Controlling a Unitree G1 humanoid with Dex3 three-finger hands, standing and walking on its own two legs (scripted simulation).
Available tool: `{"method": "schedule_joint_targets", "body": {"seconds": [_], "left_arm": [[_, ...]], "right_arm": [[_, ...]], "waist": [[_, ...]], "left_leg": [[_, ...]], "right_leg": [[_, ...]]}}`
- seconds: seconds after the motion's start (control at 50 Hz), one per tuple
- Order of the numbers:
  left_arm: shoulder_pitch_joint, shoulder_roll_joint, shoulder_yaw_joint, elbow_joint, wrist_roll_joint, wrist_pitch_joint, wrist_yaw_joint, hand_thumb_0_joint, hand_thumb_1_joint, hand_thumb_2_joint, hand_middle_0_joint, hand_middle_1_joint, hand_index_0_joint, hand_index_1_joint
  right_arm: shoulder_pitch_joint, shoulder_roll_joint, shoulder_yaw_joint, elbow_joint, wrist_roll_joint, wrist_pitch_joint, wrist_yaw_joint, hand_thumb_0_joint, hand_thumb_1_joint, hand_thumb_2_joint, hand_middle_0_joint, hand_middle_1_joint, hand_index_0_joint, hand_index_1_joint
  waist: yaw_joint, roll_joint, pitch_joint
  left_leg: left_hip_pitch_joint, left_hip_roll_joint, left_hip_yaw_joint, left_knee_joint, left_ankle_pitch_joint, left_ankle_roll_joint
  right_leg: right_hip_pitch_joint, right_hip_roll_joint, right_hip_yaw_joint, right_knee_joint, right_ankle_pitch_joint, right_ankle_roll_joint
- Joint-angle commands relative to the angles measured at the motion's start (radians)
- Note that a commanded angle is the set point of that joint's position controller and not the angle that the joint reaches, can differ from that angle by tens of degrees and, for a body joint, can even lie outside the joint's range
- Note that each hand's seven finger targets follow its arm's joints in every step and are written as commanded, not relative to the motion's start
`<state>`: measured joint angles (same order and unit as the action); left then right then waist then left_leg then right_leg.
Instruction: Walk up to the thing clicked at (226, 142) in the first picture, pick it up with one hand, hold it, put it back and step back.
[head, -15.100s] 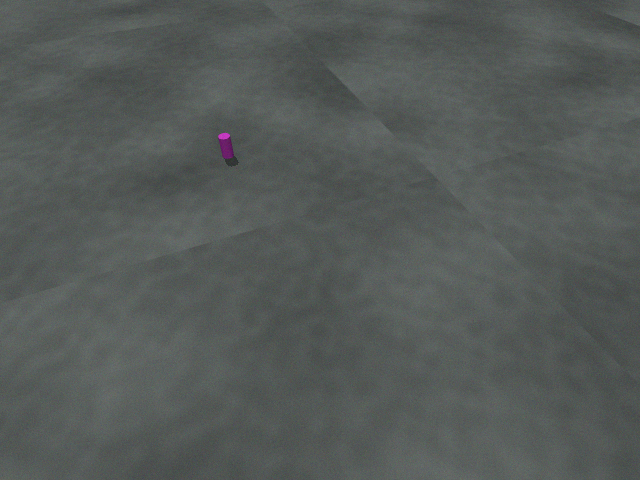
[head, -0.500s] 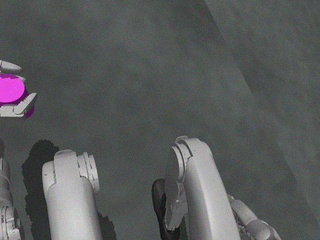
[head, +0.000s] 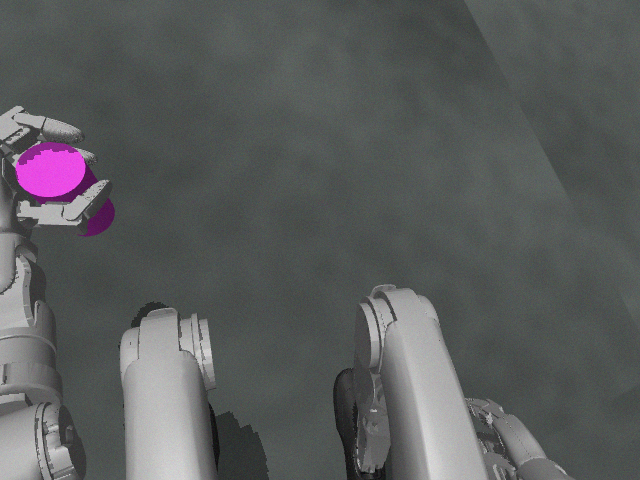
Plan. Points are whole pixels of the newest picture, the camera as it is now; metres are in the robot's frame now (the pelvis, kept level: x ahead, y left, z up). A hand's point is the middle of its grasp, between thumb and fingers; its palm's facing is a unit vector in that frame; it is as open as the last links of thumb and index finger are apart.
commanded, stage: settle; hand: left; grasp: from the side
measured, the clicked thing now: (72, 194) +0.46 +0.27 -0.08
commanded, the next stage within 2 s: lift in 0.64 s
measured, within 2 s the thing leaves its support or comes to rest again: neither
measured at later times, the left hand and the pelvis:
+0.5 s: hand (57, 169) +0.46 +0.25 -0.01, palm faces +0.16 -0.99 -0.05, open 6.5 cm; pelvis +0.00 +0.00 +0.02, yaw +2 degrees
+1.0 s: hand (50, 158) +0.45 +0.25 +0.02, palm faces +0.15 -0.99 -0.04, open 5.6 cm; pelvis +0.00 +0.00 +0.04, yaw +3 degrees
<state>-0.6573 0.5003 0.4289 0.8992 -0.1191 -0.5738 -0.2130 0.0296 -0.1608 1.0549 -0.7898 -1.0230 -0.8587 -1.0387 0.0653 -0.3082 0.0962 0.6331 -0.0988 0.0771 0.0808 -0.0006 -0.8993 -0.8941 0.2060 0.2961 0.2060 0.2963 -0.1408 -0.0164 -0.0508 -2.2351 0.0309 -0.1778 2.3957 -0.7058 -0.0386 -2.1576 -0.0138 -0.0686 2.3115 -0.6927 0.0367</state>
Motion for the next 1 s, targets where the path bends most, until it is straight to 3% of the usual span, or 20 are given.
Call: {"method": "schedule_joint_targets", "body": {"seconds": [0.0, 0.04, 0.06, 0.1, 0.14, 0.16, 0.24, 0.28, 0.34, 0.38, 0.44, 0.66, 0.68, 0.7, 0.74, 0.8, 0.82, 0.86, 0.92, 0.98], "left_arm": [[-0.327, 0.229, 0.044, -0.257, -0.022, -0.078, 0.0, 0.0, 0.223, 1.187, -1.248, -1.332, -1.247, -1.344], [-0.27, 0.227, 0.069, -0.185, -0.02, -0.068, 0.01, 0.0, 0.228, 1.213, -1.255, -1.343, -1.251, -1.359], [-0.323, 0.207, 0.046, -0.241, -0.018, -0.076, 0.01, 0.0, 0.205, 1.214, -1.25, -1.345, -1.247, -1.361], [-0.315, 0.204, 0.045, -0.236, -0.017, -0.075, 0.007, 0.0, 0.212, 1.214, -1.26, -1.349, -1.256, -1.364], [-0.275, 0.236, 0.063, -0.186, -0.004, -0.066, 0.007, 0.0, 0.209, 1.222, -1.275, -1.359, -1.27, -1.376], [-0.342, 0.197, 0.029, -0.246, -0.009, -0.072, 0.002, 0.0, 0.23, 1.231, -1.275, -1.358, -1.271, -1.374], [-0.306, 0.226, 0.063, -0.185, -0.006, -0.068, 0.011, 0.0, 0.221, 1.234, -1.272, -1.364, -1.268, -1.38], [-0.364, 0.187, 0.03, -0.241, -0.011, -0.077, 0.008, 0.0, 0.232, 1.247, -1.287, -1.373, -1.283, -1.39], [-0.331, 0.217, 0.04, -0.193, 0.002, -0.069, 0.009, 0.0, 0.246, 1.238, -1.293, -1.371, -1.29, -1.386], [-0.364, 0.182, 0.02, -0.218, 0.005, -0.073, 0.011, 0.0, 0.3, 1.254, -1.299, -1.376, -1.297, -1.389], [-0.352, 0.196, 0.038, -0.208, 0.006, -0.07, 0.02, 0.0, 0.334, 1.287, -1.328, -1.411, -1.327, -1.424], [-0.391, 0.168, 0.013, -0.186, 0.017, -0.071, 0.027, 0.0, 0.305, 1.346, -1.359, -1.454, -1.355, -1.472], [-0.378, 0.188, 0.03, -0.169, 0.02, -0.073, 0.029, 0.0, 0.306, 1.347, -1.352, -1.451, -1.347, -1.47], [-0.399, 0.173, 0.01, -0.186, 0.021, -0.075, 0.028, 0.0, 0.317, 1.346, -1.368, -1.456, -1.364, -1.474], [-0.399, 0.18, 0.023, -0.184, 0.019, -0.076, 0.026, 0.0, 0.311, 1.273, -1.413, -1.498, -1.442, -1.478], [-0.357, 0.21, 0.049, -0.18, 0.013, -0.072, 0.019, 0.0, 0.235, 1.242, -1.388, -1.496, -1.415, -1.481], [-0.405, 0.189, 0.026, -0.227, 0.005, -0.076, 0.014, 0.0, 0.251, 1.249, -1.397, -1.496, -1.424, -1.48], [-0.394, 0.197, 0.039, -0.234, -0.007, -0.068, 0.004, 0.0, 0.262, 1.246, -1.385, -1.487, -1.412, -1.471], [-0.351, 0.187, 0.045, -0.219, -0.015, -0.056, -0.011, 0.0, 0.28, 1.241, -1.373, -1.476, -1.401, -1.459], [-0.354, 0.169, 0.033, -0.262, -0.019, -0.044, -0.016, 0.0, 0.289, 1.246, -1.366, -1.479, -1.396, -1.459]], "right_arm": [[0.148, -0.214, -0.087, -0.037, 0.005, -0.015, -0.026, 0.0, -0.896, -0.898, 0.2, 0.3, 0.199, 0.3], [0.13, -0.216, -0.092, -0.053, 0.008, -0.018, -0.029, 0.0, -0.895, -0.898, 0.2, 0.3, 0.199, 0.3], [0.148, -0.211, -0.094, -0.045, 0.004, -0.018, -0.029, 0.0, -0.894, -0.899, 0.2, 0.3, 0.199, 0.3], [0.147, -0.206, -0.094, -0.041, 0.006, -0.02, -0.029, 0.0, -0.897, -0.899, 0.2, 0.3, 0.199, 0.3], [0.141, -0.21, -0.099, -0.05, 0.007, -0.021, -0.032, 0.0, -0.901, -0.9, 0.2, 0.3, 0.199, 0.3], [0.15, -0.206, -0.103, -0.045, 0.006, -0.024, -0.033, 0.0, -0.896, -0.899, 0.199, 0.3, 0.199, 0.3], [0.146, -0.208, -0.108, -0.046, 0.008, -0.03, -0.035, 0.0, -0.899, -0.899, 0.2, 0.3, 0.199, 0.3], [0.161, -0.194, -0.106, -0.035, 0.006, -0.033, -0.033, 0.0, -0.898, -0.899, 0.2, 0.3, 0.199, 0.3], [0.149, -0.201, -0.114, -0.046, 0.009, -0.036, -0.037, 0.0, -0.9, -0.899, 0.2, 0.3, 0.199, 0.3], [0.167, -0.191, -0.11, -0.029, 0.008, -0.037, -0.037, 0.0, -0.896, -0.898, 0.2, 0.3, 0.199, 0.3], [0.167, -0.198, -0.111, -0.034, 0.014, -0.039, -0.037, 0.0, -0.894, -0.897, 0.2, 0.3, 0.199, 0.3], [0.181, -0.185, -0.112, -0.019, 0.012, -0.04, -0.034, 0.0, -0.888, -0.897, 0.199, 0.3, 0.199, 0.3], [0.175, -0.192, -0.114, -0.028, 0.01, -0.04, -0.035, 0.0, -0.889, -0.897, 0.199, 0.3, 0.199, 0.3], [0.182, -0.185, -0.113, -0.018, 0.011, -0.04, -0.035, 0.0, -0.889, -0.897, 0.199, 0.3, 0.199, 0.3], [0.185, -0.184, -0.108, -0.019, 0.011, -0.04, -0.032, 0.0, -0.936, -0.902, 0.2, 0.299, 0.199, 0.299], [0.181, -0.193, -0.116, -0.033, 0.016, -0.039, -0.035, 0.0, -0.94, -0.904, 0.2, 0.299, 0.2, 0.299], [0.183, -0.183, -0.114, -0.031, 0.017, -0.04, -0.035, 0.0, -0.935, -0.902, 0.2, 0.299, 0.199, 0.299], [0.179, -0.179, -0.12, -0.037, 0.024, -0.043, -0.038, 0.0, -0.933, -0.903, 0.2, 0.299, 0.199, 0.299], [0.186, -0.184, -0.132, -0.037, 0.031, -0.048, -0.046, 0.0, -0.929, -0.902, 0.2, 0.299, 0.199, 0.299], [0.192, -0.17, -0.138, -0.037, 0.039, -0.05, -0.05, 0.0, -0.926, -0.901, 0.2, 0.299, 0.199, 0.299]], "waist": [[0.002, 0.232, -0.711], [0.004, 0.189, -0.685], [-0.005, 0.195, -0.691], [0.005, 0.209, -0.708], [0.009, 0.196, -0.713], [-0.005, 0.196, -0.725], [0.004, 0.179, -0.68], [-0.005, 0.18, -0.708], [0.006, 0.191, -0.708], [-0.001, 0.198, -0.705], [0.002, 0.211, -0.699], [-0.004, 0.223, -0.71], [-0.01, 0.207, -0.698], [-0.007, 0.209, -0.703], [0.0, 0.218, -0.715], [0.011, 0.211, -0.738], [0.009, 0.218, -0.757], [0.022, 0.207, -0.776], [0.017, 0.19, -0.77], [0.024, 0.201, -0.774]], "left_leg": [[0.46, -0.008, 0.107, -0.29, 0.178, 0.057], [0.444, -0.007, 0.108, -0.289, 0.174, 0.06], [0.443, -0.007, 0.11, -0.293, 0.175, 0.059], [0.475, -0.008, 0.11, -0.304, 0.187, 0.057], [0.471, -0.007, 0.113, -0.309, 0.178, 0.061], [0.476, -0.008, 0.115, -0.306, 0.187, 0.061], [0.45, -0.009, 0.12, -0.325, 0.127, 0.066], [0.453, -0.011, 0.123, -0.329, 0.126, 0.064], [0.471, -0.011, 0.128, -0.34, 0.118, 0.064], [0.483, -0.012, 0.122, -0.35, 0.137, 0.06], [0.517, -0.011, 0.113, -0.37, 0.156, 0.055], [0.559, -0.012, 0.118, -0.386, 0.174, 0.053], [0.543, -0.012, 0.118, -0.381, 0.164, 0.057], [0.533, -0.014, 0.121, -0.386, 0.156, 0.057], [0.554, -0.014, 0.119, -0.392, 0.172, 0.053], [0.556, -0.014, 0.124, -0.396, 0.171, 0.056], [0.551, -0.017, 0.13, -0.4, 0.162, 0.057], [0.561, -0.018, 0.137, -0.404, 0.152, 0.059], [0.564, -0.018, 0.139, -0.414, 0.155, 0.063], [0.585, -0.02, 0.141, -0.445, 0.142, 0.061]], "right_leg": [[0.376, 0.039, -0.059, -0.243, 0.219, -0.068], [0.378, 0.038, -0.058, -0.252, 0.211, -0.064], [0.39, 0.038, -0.056, -0.258, 0.218, -0.064], [0.383, 0.036, -0.055, -0.257, 0.223, -0.067], [0.394, 0.036, -0.051, -0.266, 0.212, -0.065], [0.395, 0.036, -0.048, -0.268, 0.225, -0.066], [0.393, 0.036, -0.047, -0.293, 0.166, -0.063], [0.414, 0.035, -0.044, -0.301, 0.17, -0.063], [0.401, 0.036, -0.038, -0.307, 0.154, -0.065], [0.39, 0.034, -0.044, -0.303, 0.172, -0.069], [0.367, 0.03, -0.049, -0.296, 0.182, -0.073], [0.364, 0.026, -0.044, -0.306, 0.191, -0.075], [0.374, 0.027, -0.045, -0.314, 0.186, -0.07], [0.38, 0.026, -0.042, -0.314, 0.178, -0.072], [0.379, 0.024, -0.044, -0.309, 0.19, -0.073], [0.404, 0.024, -0.04, -0.316, 0.186, -0.072], [0.422, 0.023, -0.035, -0.323, 0.183, -0.072], [0.429, 0.024, -0.026, -0.339, 0.174, -0.072], [0.446, 0.023, -0.022, -0.358, 0.18, -0.069], [0.454, 0.02, -0.017, -0.381, 0.167, -0.072]]}}
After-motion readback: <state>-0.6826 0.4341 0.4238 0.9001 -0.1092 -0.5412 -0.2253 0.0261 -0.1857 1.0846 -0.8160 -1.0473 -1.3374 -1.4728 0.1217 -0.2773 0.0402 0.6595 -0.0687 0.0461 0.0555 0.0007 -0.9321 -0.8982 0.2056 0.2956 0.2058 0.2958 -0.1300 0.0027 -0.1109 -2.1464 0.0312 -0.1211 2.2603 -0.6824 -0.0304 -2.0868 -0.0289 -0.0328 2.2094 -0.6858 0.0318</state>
